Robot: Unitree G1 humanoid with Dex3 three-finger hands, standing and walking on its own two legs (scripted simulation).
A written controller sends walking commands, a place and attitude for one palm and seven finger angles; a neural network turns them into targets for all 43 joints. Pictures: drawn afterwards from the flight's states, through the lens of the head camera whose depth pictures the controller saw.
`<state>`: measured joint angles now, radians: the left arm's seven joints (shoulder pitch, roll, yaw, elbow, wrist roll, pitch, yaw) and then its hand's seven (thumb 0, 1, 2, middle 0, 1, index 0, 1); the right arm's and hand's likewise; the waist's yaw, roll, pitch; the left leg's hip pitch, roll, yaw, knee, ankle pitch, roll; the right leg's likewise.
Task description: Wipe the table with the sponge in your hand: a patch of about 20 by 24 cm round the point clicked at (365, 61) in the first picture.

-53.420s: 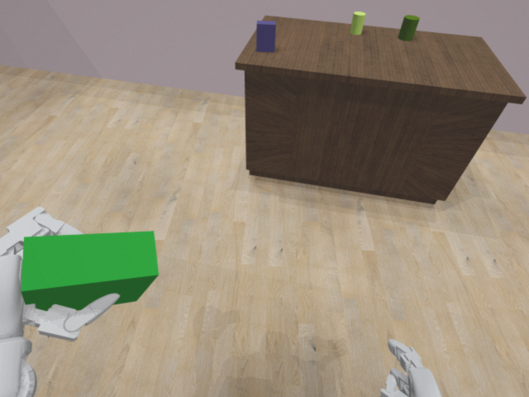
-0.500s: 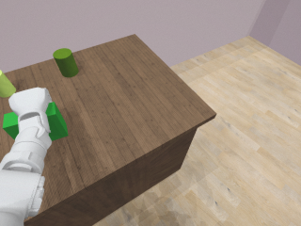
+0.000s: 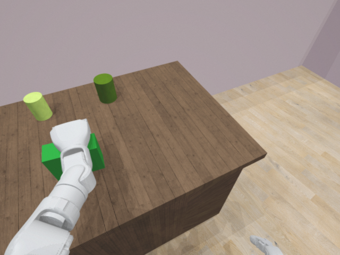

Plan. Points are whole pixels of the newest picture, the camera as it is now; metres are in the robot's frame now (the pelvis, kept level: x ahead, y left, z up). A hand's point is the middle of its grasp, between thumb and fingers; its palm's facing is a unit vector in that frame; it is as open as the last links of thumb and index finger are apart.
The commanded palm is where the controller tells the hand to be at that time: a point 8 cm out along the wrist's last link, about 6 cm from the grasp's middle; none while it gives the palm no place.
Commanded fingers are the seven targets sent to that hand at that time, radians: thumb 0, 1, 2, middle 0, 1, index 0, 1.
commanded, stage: wipe back along the third lane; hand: left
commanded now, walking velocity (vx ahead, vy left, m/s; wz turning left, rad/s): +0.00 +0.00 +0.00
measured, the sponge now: (78, 161) +0.35 +0.30 -0.03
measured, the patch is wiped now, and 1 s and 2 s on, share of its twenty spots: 0.95 1.00 1.00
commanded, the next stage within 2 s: slide back across to the middle lane in 1.92 s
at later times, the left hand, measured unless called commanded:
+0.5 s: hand (84, 161) +0.32 +0.25 +0.03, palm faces +0.02 -0.03 -1.00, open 9.3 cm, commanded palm +0.27 +0.22 +0.05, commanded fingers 0.00 0.10 1.30 -1.20 -1.60 -1.20 -1.60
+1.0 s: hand (89, 180) +0.27 +0.22 +0.03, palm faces +0.00 -0.05 -1.00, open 9.3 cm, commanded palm +0.22 +0.20 +0.05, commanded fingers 0.00 0.10 1.30 -1.20 -1.60 -1.20 -1.60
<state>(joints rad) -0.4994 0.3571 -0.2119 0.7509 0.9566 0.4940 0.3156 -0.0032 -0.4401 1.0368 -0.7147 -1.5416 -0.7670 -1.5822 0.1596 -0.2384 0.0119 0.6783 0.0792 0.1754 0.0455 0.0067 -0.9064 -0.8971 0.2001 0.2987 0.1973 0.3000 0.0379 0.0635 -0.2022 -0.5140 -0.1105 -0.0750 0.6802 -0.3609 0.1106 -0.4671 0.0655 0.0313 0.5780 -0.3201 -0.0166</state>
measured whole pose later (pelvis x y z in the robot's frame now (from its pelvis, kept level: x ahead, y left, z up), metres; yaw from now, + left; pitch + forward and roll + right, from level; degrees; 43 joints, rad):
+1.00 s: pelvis -0.01 -0.04 +0.01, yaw -2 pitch +5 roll -1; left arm -0.09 0.33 -0.20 0.34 0.95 0.57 0.28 0.01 -0.44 1.04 -0.71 -1.55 -0.78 -1.55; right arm 0.10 -0.26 0.04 0.65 0.10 0.18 0.03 0.01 -0.91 -0.90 0.20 0.30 0.20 0.30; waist 0.05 0.08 -0.16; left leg -0.34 -0.06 -0.04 0.60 -0.33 0.06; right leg -0.33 0.09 0.02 0.54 -0.29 -0.05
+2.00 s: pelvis -0.02 -0.05 +0.01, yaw -2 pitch +6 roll -1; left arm -0.18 0.32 -0.19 0.44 0.97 0.55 0.26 0.00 -0.48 1.05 -0.76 -1.52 -0.83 -1.52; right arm 0.10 -0.26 0.03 0.66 0.10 0.15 -0.01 0.01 -0.91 -0.90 0.20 0.30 0.20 0.30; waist 0.07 0.07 -0.16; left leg -0.39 -0.06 -0.06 0.62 -0.33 0.05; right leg -0.38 0.09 0.01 0.57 -0.29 -0.07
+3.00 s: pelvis -0.01 -0.05 +0.01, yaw -3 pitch +4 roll -1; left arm 0.10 0.40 -0.04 0.23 0.93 0.37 0.22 0.00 -0.50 1.05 -0.80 -1.49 -0.87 -1.49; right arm 0.09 -0.26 0.02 0.68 0.07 0.12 -0.01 0.01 -0.91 -0.90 0.20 0.30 0.20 0.30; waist 0.08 0.08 -0.12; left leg -0.29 -0.05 -0.03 0.54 -0.32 0.05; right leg -0.28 0.10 0.04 0.49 -0.27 -0.06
